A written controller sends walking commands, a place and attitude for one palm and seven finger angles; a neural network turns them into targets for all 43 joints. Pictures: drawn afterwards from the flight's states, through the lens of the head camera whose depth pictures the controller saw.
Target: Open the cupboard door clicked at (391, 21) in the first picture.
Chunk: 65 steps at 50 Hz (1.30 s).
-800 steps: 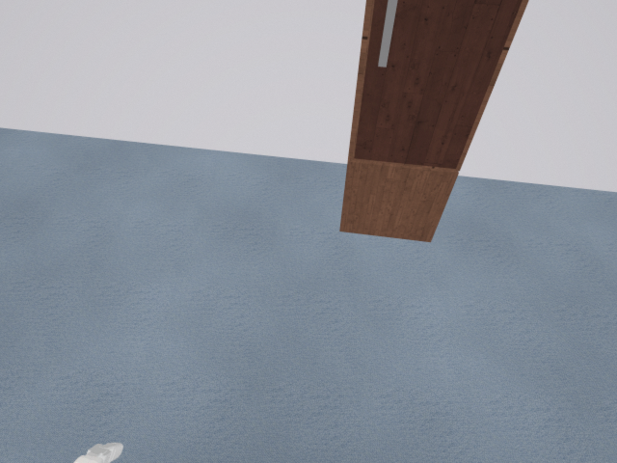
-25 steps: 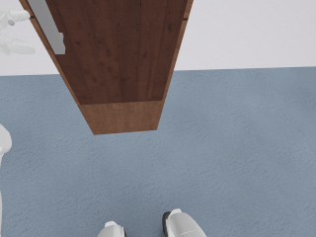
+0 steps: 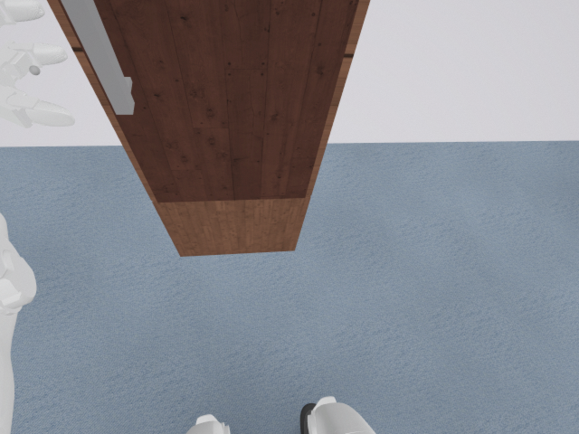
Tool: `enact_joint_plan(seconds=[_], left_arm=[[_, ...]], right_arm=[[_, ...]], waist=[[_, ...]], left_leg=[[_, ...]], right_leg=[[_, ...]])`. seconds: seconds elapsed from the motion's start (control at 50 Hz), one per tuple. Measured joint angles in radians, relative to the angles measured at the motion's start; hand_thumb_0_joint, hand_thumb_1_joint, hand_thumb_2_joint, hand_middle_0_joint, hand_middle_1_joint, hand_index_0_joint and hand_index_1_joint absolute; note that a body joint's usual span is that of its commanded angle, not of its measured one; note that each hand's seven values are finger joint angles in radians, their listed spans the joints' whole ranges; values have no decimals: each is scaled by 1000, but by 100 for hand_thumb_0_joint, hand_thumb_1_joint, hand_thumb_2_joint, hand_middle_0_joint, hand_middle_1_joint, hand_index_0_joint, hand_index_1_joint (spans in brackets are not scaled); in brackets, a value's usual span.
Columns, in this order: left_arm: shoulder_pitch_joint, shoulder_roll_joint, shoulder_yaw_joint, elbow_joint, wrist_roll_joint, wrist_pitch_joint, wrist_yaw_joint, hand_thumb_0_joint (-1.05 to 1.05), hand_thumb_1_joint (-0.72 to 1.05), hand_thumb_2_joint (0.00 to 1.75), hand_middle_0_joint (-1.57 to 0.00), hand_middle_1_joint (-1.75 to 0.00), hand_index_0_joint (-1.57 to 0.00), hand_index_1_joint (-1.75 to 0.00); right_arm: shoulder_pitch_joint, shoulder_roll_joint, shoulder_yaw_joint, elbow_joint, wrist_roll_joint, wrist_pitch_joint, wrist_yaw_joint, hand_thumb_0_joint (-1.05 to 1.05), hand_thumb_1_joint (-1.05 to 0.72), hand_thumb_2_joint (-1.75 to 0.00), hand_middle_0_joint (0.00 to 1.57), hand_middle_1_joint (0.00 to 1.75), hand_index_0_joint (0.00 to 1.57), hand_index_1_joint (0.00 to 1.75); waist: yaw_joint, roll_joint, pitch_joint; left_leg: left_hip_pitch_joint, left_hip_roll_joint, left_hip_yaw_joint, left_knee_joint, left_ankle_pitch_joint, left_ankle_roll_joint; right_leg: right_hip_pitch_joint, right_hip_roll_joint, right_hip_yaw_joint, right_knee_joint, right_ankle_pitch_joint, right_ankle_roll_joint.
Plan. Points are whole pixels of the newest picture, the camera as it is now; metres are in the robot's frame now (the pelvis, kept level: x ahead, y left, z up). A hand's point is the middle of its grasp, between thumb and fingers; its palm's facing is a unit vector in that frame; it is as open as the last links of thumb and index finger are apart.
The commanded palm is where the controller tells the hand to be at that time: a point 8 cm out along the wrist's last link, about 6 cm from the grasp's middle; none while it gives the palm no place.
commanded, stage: move the hooked fingers beside the handle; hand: left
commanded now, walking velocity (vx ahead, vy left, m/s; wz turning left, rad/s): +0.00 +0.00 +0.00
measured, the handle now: (104, 44) +0.59 +0.17 +0.13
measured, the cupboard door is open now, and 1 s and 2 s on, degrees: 0 0 0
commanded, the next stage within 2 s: slide the fingers in behind the handle in 0.26 s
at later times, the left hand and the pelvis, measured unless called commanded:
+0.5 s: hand (47, 67) +0.54 +0.22 +0.14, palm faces -0.06 -1.00 -0.01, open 14.0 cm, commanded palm +0.53 +0.26 +0.13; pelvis -0.01 +0.00 -0.01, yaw +0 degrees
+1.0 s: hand (76, 71) +0.54 +0.20 +0.14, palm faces -0.04 -1.00 +0.01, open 14.0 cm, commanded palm +0.53 +0.24 +0.13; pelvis -0.01 +0.00 +0.00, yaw +0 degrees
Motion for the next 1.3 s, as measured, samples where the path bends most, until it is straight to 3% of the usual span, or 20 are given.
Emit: enact_joint_plan(seconds=[0.14, 0.42, 0.5, 0.66, 1.06, 1.3], left_arm=[[-34, -14, -24, 38, 9, -7, 20, -1, -50, 30, -30, -120, -30, -120], [-85, 40, -14, 68, 34, -15, 28, -1, -50, 30, -30, -120, -30, -120], [-81, 21, -26, 55, 16, -16, 25, -1, -50, 30, -30, -120, -30, -120], [-61, -21, -5, 33, 28, -15, 78, -1, -50, 30, -30, -120, -30, -121], [-61, -79, -37, 21, 26, -25, 122, -1, -50, 30, -30, -120, -31, -121], [-34, -165, -73, -18, 16, -24, 165, -1, -50, 30, -30, -120, -30, -120]], right_arm=[[-43, -6, 6, -10, 0, -15, -8, 0, -91, -90, 20, 30, 21, 30], [8, 10, 21, 6, -5, -20, -7, 0, -91, -90, 20, 30, 21, 30], [37, 14, 20, 24, -7, -16, -1, 0, -91, -90, 20, 30, 21, 30], [62, 16, 11, 29, -16, -22, 11, 0, -91, -90, 20, 30, 21, 30], [6, 13, 2, 13, -17, -44, 15, 0, -91, -90, 20, 30, 21, 30], [9, 22, -8, 26, -20, -41, 30, 0, -91, -90, 20, 30, 21, 30]], waist=[[-3, -5, 7], [-30, 2, 15], [-28, 4, 13], [-35, 7, 8], [-21, 3, 7], [-7, 10, -6]], left_leg=[[-16, -6, -10, 16, 2, 1], [-60, -4, -3, 40, 4, 5], [-59, -5, -1, 38, 4, 7], [-55, -4, 5, 35, 4, 8], [-46, -9, -1, 33, 4, 6], [-22, -10, -6, 25, 0, 1]], right_leg=[[-12, -6, -9, 17, -2, 0], [-57, -4, 1, 35, 6, 4], [-56, -4, 3, 31, 9, 5], [-55, -3, 9, 28, 11, 7], [-47, -7, 5, 36, 2, 5], [-24, -9, 0, 36, -7, 1]])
